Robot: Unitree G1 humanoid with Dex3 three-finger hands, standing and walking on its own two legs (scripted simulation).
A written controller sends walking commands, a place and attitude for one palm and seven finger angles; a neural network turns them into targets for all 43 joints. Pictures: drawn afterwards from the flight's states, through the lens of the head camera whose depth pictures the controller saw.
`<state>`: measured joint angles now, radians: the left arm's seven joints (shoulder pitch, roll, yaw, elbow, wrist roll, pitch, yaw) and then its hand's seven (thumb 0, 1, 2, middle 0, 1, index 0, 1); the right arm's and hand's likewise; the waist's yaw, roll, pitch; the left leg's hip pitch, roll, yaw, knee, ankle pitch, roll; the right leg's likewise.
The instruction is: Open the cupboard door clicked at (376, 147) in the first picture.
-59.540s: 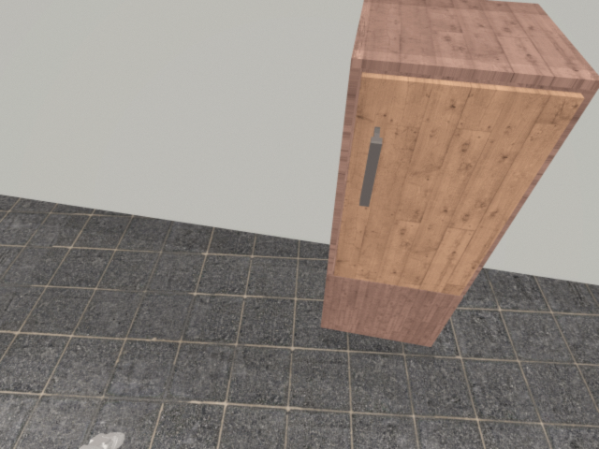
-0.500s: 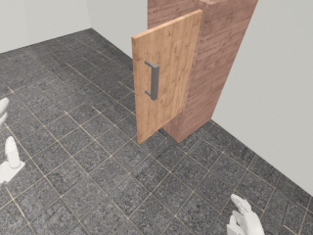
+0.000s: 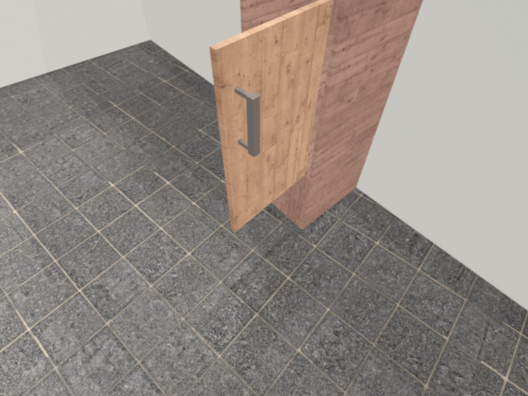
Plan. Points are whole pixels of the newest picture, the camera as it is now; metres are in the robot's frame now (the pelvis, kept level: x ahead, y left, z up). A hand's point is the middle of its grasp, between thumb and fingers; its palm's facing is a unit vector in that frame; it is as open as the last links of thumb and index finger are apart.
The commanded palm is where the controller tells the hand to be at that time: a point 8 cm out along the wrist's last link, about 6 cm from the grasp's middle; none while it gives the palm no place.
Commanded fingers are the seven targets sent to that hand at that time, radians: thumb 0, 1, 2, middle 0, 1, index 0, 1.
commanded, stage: let the arm hang, fingers relaxed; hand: left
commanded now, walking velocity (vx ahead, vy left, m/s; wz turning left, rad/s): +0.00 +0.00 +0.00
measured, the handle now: (247, 123) +0.65 +0.06 +0.03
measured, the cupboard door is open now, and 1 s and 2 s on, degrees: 95 95 95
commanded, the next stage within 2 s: look to check the result in 0.82 s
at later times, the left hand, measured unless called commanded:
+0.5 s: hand out of the picture +0.03 +0.20 -0.16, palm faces +0.01 -0.96 -0.28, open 7.4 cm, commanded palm none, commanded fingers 0.00 0.90 0.90 -0.20 -0.30 -0.20 -0.30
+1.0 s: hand out of the picture +0.05 +0.18 -0.16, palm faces +0.00 -0.97 -0.23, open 7.4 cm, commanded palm none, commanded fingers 0.00 0.90 0.90 -0.20 -0.30 -0.20 -0.30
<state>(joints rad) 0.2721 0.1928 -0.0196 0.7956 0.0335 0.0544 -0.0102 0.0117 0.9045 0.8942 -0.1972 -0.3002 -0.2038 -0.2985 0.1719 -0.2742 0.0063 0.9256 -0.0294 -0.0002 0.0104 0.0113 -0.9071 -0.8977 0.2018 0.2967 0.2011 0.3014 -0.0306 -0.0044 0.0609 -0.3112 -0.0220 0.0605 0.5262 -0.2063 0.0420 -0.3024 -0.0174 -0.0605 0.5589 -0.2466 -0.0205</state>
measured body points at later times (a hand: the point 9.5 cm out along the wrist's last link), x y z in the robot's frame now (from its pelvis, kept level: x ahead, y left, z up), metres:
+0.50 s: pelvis +0.01 -0.01 +0.01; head +0.02 -0.02 +0.46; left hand +0.03 +0.25 -0.13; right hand +0.01 -0.24 -0.16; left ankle +0.05 +0.09 -0.73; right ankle +0.03 -0.11 -0.73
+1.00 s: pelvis +0.03 -0.01 +0.01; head +0.05 -0.02 +0.46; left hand +0.05 +0.23 -0.14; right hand +0.06 -0.25 -0.15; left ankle +0.05 +0.09 -0.73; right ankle +0.03 -0.11 -0.73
